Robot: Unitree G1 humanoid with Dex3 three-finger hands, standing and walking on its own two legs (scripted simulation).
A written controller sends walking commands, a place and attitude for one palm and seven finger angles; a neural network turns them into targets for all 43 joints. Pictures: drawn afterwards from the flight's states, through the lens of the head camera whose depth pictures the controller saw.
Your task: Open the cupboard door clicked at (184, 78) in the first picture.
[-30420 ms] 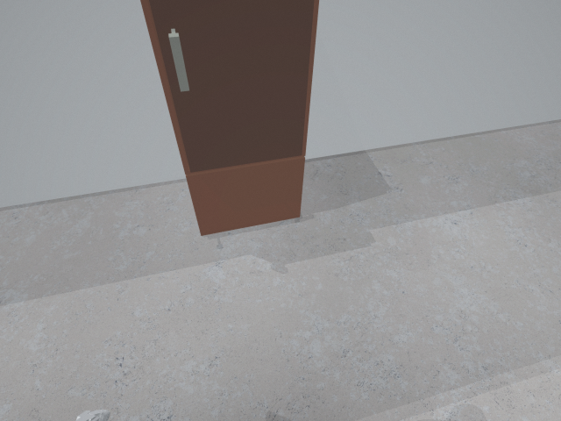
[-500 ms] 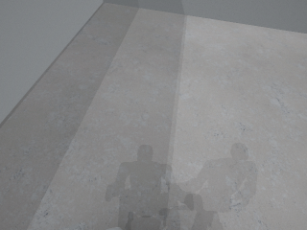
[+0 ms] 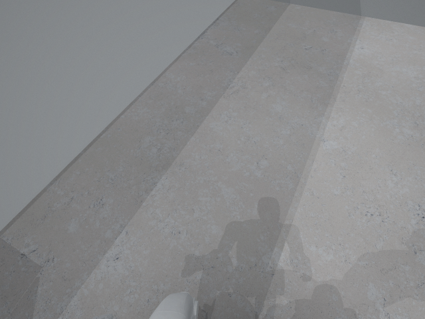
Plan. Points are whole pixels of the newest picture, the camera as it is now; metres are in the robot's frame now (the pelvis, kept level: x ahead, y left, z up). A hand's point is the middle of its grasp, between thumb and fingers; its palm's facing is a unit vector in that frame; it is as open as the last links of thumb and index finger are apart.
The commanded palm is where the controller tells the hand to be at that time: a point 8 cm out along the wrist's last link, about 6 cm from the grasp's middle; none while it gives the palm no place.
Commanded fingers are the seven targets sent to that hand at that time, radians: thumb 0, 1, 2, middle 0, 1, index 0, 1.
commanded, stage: turn to face it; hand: left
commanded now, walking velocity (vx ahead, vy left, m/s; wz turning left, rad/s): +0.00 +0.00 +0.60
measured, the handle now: out of the picture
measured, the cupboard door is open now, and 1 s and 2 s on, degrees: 40 40 40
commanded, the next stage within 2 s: none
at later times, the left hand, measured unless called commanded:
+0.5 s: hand out of the picture +0.05 +0.23 -0.15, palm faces +0.32 -0.91 -0.28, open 7.4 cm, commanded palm none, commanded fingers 0.00 0.90 0.90 -0.20 -0.30 -0.20 -0.30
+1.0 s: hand out of the picture -0.09 +0.17 -0.19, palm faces +0.63 -0.74 -0.23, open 7.4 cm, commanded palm none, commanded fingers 0.00 0.90 0.90 -0.20 -0.30 -0.20 -0.30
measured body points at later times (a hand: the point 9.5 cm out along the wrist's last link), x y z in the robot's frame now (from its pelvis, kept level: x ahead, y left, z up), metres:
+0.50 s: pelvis +0.01 -0.01 +0.00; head +0.06 +0.00 +0.45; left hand +0.03 +0.28 -0.13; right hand +0.16 -0.23 -0.15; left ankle -0.01 +0.13 -0.73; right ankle +0.05 -0.14 -0.71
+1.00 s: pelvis +0.01 -0.02 -0.01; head +0.03 +0.03 +0.43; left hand -0.12 +0.21 -0.17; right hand +0.27 -0.15 -0.13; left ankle -0.05 +0.07 -0.74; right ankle +0.06 -0.14 -0.71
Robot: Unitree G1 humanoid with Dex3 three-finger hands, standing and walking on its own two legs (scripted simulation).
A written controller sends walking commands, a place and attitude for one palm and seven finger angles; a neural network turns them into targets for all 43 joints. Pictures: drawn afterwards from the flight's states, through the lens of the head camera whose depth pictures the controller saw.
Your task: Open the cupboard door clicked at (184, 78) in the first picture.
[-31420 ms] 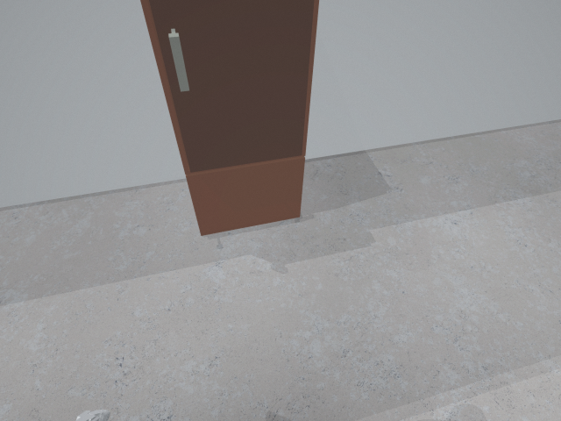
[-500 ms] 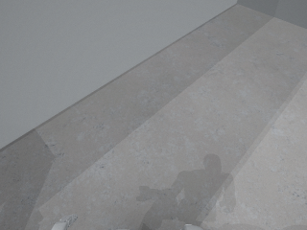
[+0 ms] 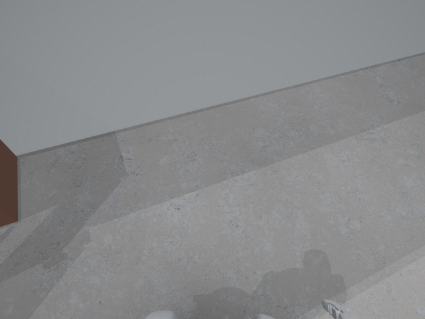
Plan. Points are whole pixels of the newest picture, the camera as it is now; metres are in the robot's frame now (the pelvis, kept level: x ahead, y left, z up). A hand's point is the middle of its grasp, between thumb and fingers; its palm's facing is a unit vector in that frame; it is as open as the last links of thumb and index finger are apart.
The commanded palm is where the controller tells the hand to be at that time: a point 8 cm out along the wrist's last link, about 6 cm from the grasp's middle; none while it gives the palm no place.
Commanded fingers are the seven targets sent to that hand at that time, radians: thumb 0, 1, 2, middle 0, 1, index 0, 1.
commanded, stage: turn to face it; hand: left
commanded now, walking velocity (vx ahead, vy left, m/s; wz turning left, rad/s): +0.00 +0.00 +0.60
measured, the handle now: out of the picture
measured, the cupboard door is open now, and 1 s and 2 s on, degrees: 40 40 40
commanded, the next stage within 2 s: take the last steps up to it in 1.92 s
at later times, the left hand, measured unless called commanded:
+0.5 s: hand out of the picture +0.04 +0.16 -0.13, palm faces +0.28 -0.92 -0.27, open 7.4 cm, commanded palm none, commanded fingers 0.00 0.90 0.90 -0.20 -0.30 -0.20 -0.30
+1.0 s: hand out of the picture -0.03 +0.21 -0.14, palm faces +0.57 -0.78 -0.27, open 7.4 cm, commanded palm none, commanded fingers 0.00 0.90 0.90 -0.20 -0.30 -0.20 -0.30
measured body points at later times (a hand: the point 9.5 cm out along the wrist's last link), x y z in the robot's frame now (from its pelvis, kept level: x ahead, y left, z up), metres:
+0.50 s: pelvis +0.01 -0.05 +0.02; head +0.06 -0.06 +0.46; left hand +0.02 +0.21 -0.11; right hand +0.15 -0.28 -0.14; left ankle -0.05 +0.08 -0.63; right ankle +0.03 -0.15 -0.72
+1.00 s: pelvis +0.01 -0.03 +0.02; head +0.05 +0.01 +0.46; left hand -0.06 +0.25 -0.12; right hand +0.22 -0.19 -0.12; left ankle -0.05 +0.07 -0.72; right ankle +0.09 -0.16 -0.67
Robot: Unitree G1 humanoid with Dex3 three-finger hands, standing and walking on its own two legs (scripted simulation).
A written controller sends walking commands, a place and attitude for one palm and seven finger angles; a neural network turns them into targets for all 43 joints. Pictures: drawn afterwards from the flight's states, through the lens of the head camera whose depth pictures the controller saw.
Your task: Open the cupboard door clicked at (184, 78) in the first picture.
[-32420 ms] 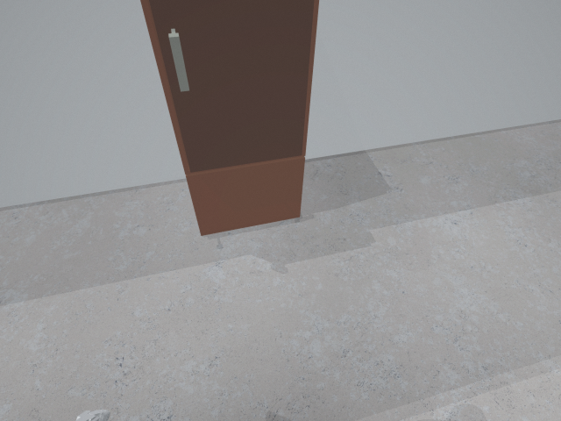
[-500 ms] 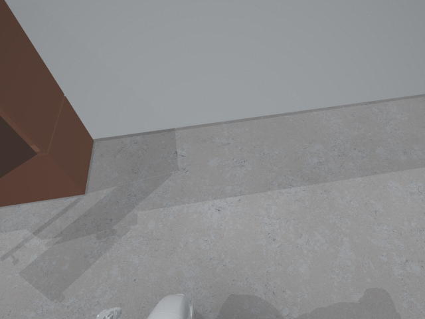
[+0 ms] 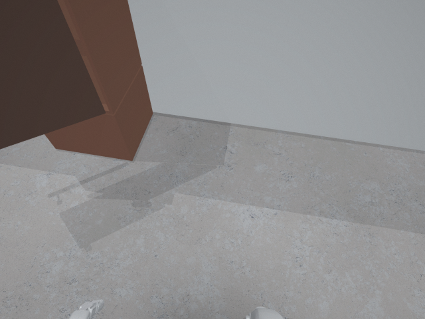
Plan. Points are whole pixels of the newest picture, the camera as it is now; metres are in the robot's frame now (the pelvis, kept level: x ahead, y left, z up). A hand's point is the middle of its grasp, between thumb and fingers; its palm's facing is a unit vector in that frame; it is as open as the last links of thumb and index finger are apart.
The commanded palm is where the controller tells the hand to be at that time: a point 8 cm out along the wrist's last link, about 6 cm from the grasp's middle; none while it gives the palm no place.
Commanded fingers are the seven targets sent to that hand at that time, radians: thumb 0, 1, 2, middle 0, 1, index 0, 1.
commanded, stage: turn to face it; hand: left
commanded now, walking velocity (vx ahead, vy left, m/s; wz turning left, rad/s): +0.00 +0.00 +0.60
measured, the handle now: out of the picture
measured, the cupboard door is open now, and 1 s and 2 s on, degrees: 40 40 40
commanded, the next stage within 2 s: take the last steps up to it in 0.92 s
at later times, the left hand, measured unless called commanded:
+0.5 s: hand out of the picture -0.02 +0.19 -0.18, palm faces +0.37 -0.90 -0.22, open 7.3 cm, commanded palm none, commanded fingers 0.00 0.90 0.90 -0.20 -0.30 -0.20 -0.30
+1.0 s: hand out of the picture +0.01 +0.18 -0.16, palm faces +0.48 -0.84 -0.25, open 7.4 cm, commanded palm none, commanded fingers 0.00 0.90 0.90 -0.20 -0.30 -0.20 -0.30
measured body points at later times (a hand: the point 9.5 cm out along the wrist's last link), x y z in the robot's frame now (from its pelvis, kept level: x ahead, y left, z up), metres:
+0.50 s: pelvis +0.01 -0.01 -0.01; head +0.05 +0.02 +0.43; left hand -0.04 +0.24 -0.17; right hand +0.20 -0.23 -0.14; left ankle -0.02 +0.09 -0.74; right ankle +0.01 -0.14 -0.74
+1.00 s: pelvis +0.02 -0.03 -0.01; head +0.06 -0.03 +0.44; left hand -0.02 +0.22 -0.14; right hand +0.17 -0.22 -0.17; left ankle -0.03 +0.08 -0.73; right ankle +0.07 -0.13 -0.74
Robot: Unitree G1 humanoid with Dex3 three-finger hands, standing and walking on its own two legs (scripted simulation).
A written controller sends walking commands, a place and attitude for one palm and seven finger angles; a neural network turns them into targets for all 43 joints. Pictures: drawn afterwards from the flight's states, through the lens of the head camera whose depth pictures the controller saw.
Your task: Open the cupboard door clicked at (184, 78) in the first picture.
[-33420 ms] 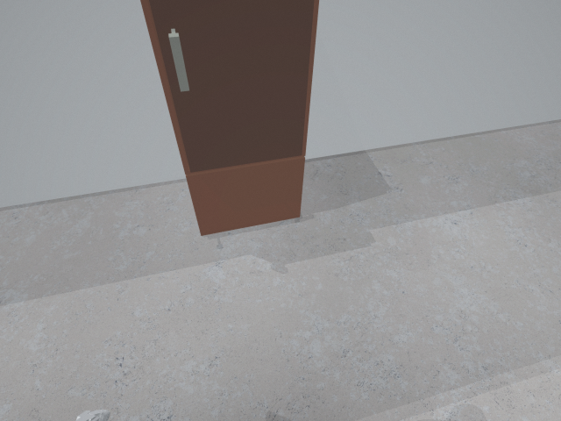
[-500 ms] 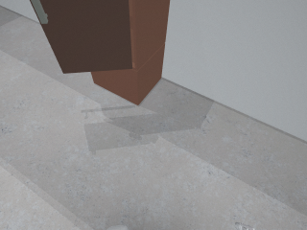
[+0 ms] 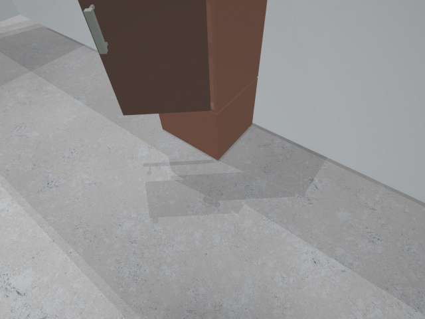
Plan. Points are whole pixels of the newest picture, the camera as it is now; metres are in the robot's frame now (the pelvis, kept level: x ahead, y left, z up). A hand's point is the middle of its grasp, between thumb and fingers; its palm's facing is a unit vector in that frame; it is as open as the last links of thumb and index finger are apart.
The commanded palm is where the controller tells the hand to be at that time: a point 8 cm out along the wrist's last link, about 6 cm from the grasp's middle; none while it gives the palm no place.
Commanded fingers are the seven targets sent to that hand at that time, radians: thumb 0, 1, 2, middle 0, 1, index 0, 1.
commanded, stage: take the last steps up to it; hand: left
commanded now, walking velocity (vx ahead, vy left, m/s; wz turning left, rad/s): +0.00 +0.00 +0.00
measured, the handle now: (98, 29) +0.99 +0.45 +0.06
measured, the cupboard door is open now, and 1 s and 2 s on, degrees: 40 40 40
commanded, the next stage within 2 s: come to a stop and stand still in 1.40 s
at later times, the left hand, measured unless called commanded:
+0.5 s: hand out of the picture -0.04 +0.25 -0.18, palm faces +0.23 -0.95 -0.20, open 7.4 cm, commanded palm none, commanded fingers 0.00 0.90 0.90 -0.20 -0.30 -0.20 -0.30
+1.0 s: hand (119, 241) +0.31 +0.26 -0.15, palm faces +0.14 -0.97 -0.19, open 7.4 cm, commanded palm none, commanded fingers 0.00 0.90 0.90 -0.20 -0.30 -0.20 -0.30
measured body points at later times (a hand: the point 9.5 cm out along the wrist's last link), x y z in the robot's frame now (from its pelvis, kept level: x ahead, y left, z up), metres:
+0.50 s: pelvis +0.05 +0.07 +0.00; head +0.07 +0.10 +0.45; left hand -0.05 +0.30 -0.16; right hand +0.18 -0.16 -0.13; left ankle +0.04 +0.17 -0.73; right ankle +0.00 -0.08 -0.68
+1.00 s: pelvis +0.23 +0.08 +0.00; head +0.26 +0.06 +0.45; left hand +0.30 +0.31 -0.13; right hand +0.17 -0.14 -0.16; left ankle +0.12 +0.19 -0.65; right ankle +0.27 +0.01 -0.73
